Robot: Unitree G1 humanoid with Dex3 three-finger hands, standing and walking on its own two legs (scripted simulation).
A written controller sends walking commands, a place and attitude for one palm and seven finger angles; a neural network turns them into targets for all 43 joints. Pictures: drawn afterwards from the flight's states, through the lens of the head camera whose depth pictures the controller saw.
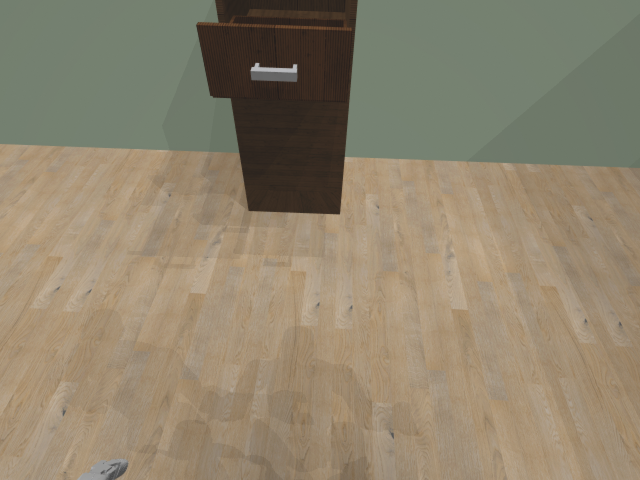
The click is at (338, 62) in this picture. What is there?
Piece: drawer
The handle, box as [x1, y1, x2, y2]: [250, 63, 297, 81]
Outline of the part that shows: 250,71 251,79 296,81 297,77 296,64 293,64 292,68 268,68 260,67 259,63 255,63 255,65 251,68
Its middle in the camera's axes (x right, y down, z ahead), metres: -0.12 -0.42 +0.97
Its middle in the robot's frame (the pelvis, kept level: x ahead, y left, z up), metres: +1.01 +0.17 +0.04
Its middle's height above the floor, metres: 0.81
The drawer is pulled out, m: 0.30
